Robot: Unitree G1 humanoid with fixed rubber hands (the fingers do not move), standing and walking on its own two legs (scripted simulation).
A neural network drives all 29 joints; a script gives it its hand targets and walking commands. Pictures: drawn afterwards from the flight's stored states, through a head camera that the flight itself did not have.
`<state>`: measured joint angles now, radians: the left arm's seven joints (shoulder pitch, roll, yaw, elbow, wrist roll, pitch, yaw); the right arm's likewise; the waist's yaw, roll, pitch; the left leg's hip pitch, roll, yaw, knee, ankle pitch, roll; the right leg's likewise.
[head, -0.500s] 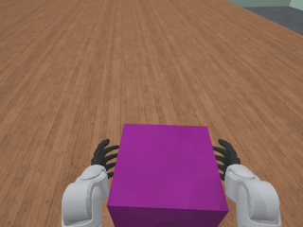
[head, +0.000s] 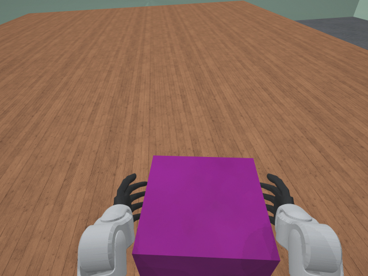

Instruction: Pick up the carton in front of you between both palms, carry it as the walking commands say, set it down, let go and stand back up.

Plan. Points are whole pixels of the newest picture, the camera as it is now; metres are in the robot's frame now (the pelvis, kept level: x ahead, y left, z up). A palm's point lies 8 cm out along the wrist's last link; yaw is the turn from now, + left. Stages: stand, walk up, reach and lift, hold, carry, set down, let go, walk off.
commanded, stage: carry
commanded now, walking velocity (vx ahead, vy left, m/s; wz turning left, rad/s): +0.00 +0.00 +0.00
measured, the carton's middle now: (201, 232) +0.24 +0.00 +0.03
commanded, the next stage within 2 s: hold in 1.32 s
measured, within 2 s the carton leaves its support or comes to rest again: neither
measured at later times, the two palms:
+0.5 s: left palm (132, 217) +0.25 +0.14 +0.07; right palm (281, 217) +0.25 -0.16 +0.07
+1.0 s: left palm (138, 215) +0.27 +0.14 +0.04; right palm (276, 215) +0.27 -0.16 +0.04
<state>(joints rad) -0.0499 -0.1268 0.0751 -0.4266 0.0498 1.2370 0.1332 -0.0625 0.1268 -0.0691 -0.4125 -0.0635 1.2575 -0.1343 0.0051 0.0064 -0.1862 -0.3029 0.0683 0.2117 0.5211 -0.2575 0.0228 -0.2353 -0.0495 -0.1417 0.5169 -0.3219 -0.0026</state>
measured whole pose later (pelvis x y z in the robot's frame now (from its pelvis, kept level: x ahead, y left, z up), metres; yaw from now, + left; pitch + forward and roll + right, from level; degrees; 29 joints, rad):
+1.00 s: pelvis -0.03 -0.01 +0.00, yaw +0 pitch +2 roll +0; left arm -0.25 -0.15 0.21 0.20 0.25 0.68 0.00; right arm -0.26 0.15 -0.21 0.21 -0.25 0.70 -0.03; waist 0.00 0.00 -0.09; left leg -0.33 0.08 0.20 0.50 -0.20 0.02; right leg -0.27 -0.04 -0.16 0.52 -0.29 -0.03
